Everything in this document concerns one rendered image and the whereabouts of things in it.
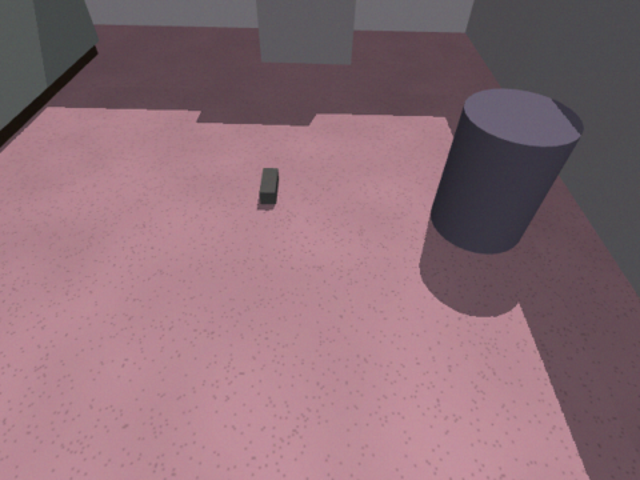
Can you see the carton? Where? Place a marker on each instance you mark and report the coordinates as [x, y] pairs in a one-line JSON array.
[[269, 186]]

